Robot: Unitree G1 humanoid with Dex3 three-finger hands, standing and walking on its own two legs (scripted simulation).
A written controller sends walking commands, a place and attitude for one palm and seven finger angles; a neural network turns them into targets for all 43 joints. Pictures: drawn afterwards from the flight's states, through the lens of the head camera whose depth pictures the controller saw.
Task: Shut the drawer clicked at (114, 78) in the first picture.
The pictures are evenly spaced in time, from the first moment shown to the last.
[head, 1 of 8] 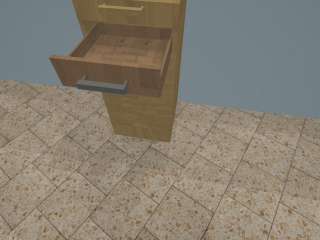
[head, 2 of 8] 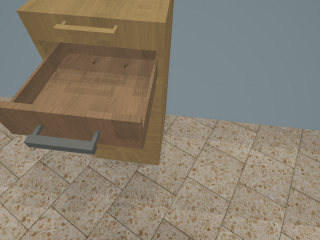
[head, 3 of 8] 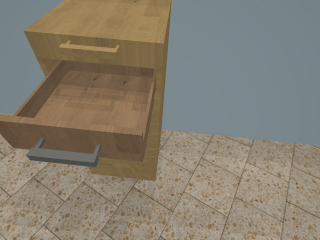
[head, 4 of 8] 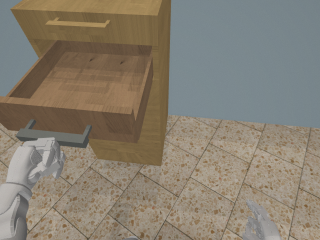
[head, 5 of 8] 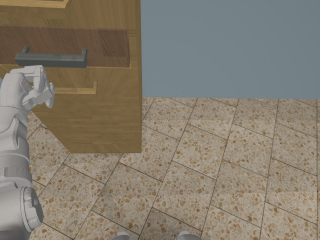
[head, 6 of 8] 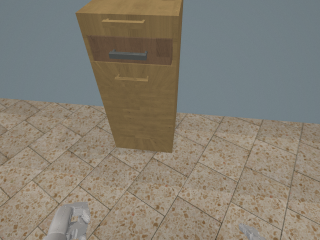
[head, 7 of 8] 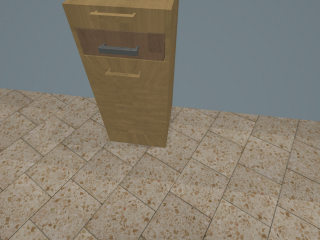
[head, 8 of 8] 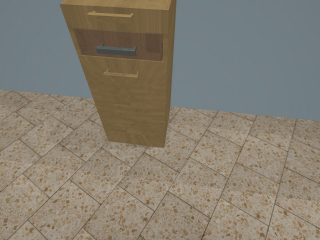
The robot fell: no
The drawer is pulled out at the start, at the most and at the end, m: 0.28 0.28 0.00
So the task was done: yes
